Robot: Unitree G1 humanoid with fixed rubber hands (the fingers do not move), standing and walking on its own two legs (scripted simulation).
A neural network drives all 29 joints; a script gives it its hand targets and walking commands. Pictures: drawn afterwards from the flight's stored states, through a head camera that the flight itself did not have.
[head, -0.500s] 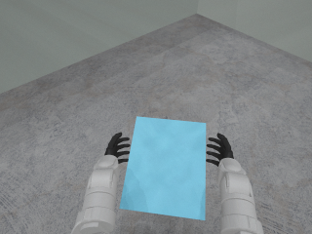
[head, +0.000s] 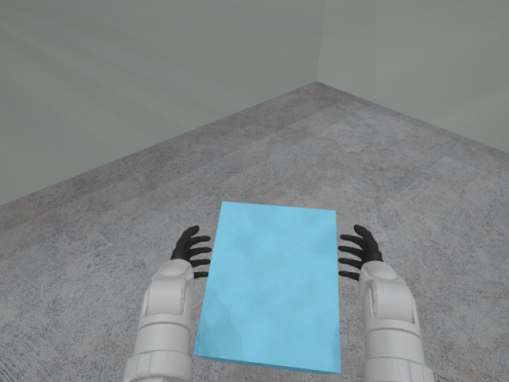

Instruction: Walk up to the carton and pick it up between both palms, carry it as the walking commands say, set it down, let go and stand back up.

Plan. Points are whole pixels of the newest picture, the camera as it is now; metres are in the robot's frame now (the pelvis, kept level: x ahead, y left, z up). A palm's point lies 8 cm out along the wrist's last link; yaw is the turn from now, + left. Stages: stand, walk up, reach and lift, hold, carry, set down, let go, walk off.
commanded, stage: reach and lift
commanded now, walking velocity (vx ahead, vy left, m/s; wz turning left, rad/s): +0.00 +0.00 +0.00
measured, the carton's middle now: (271, 285) +0.33 -0.03 -0.05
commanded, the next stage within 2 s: hold in 1.52 s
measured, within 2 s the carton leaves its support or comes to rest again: neither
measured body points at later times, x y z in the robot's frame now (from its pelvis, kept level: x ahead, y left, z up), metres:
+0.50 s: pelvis -0.01 -0.01 +0.00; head -0.04 -0.01 +0.45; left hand +0.31 +0.14 +0.04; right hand +0.31 -0.17 +0.05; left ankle -0.01 +0.12 -0.75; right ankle +0.04 -0.14 -0.75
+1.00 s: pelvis -0.01 -0.01 +0.00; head -0.05 -0.02 +0.45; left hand +0.30 +0.14 +0.04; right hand +0.30 -0.17 +0.05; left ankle -0.01 +0.12 -0.75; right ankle +0.04 -0.14 -0.75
